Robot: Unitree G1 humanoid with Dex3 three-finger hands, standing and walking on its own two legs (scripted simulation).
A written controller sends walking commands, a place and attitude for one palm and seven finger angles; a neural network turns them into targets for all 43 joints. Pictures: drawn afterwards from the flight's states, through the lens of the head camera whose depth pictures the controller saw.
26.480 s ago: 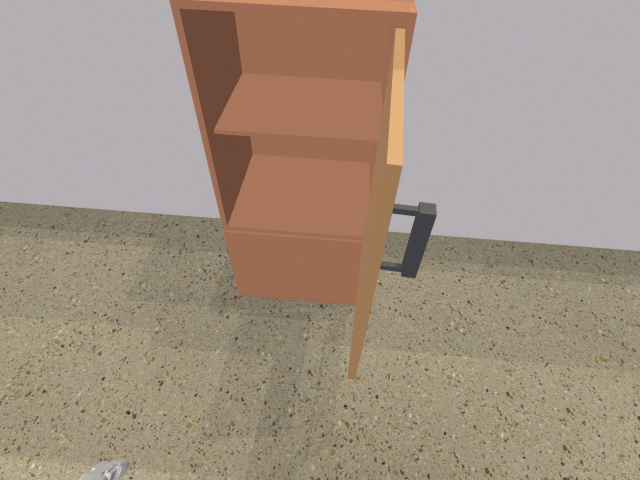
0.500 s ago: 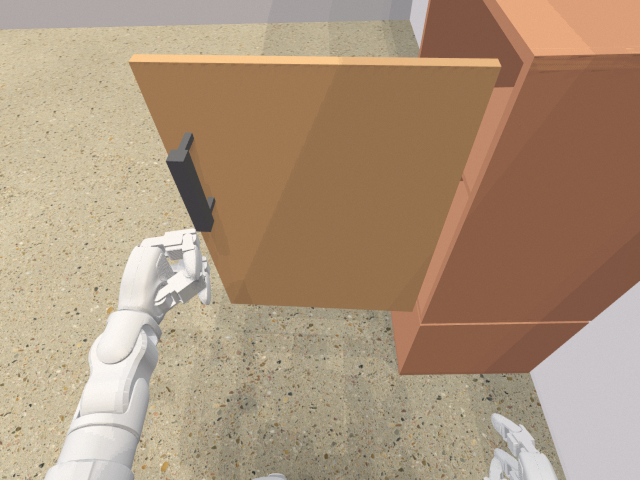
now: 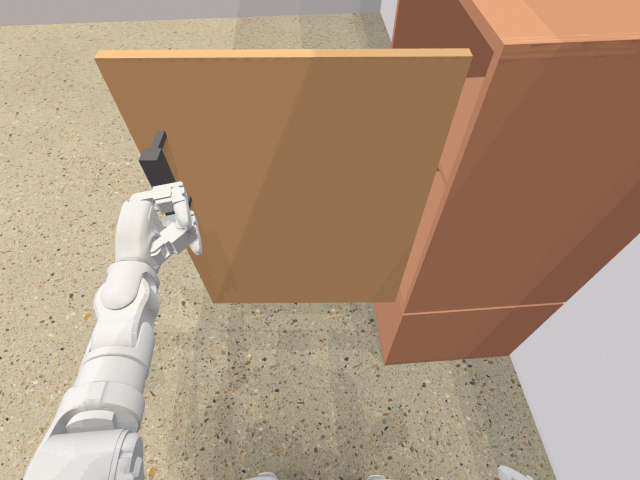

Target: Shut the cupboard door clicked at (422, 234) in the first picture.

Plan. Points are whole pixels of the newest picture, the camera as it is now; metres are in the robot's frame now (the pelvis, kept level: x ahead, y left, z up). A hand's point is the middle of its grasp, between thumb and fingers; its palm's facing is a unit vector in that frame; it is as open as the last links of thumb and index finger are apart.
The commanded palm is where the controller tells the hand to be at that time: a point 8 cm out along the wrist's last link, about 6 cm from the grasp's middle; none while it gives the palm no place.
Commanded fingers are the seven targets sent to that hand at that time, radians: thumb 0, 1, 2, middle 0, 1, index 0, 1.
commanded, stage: bring the fist close to the handle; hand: left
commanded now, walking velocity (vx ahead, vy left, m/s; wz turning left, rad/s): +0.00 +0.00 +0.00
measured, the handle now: (171, 183) +0.50 +0.22 +0.08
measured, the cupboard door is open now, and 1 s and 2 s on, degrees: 86 76 64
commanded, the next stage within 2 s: push the door shut along its arc in 0.18 s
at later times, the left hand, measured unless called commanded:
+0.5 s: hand (197, 221) +0.42 +0.17 +0.08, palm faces -0.01 -1.00 -0.03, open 3.1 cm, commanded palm +0.41 +0.22 +0.08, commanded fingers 0.00 0.90 0.90 -1.30 -1.50 -1.30 -1.50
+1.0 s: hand (216, 182) +0.49 +0.15 +0.08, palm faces -0.17 -0.99 -0.01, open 3.1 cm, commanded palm +0.48 +0.21 +0.08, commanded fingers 0.00 0.90 0.90 -1.30 -1.50 -1.30 -1.50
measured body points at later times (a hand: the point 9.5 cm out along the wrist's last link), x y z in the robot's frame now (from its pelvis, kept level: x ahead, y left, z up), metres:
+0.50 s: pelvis -0.01 +0.00 +0.00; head +0.06 +0.00 +0.44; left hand +0.42 +0.22 +0.08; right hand +0.09 -0.26 -0.12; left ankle +0.02 +0.10 -0.70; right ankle +0.01 -0.08 -0.70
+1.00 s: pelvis +0.00 +0.01 -0.02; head +0.10 +0.02 +0.42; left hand +0.50 +0.21 +0.08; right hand +0.02 -0.26 -0.13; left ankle +0.02 +0.10 -0.70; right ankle +0.01 -0.08 -0.70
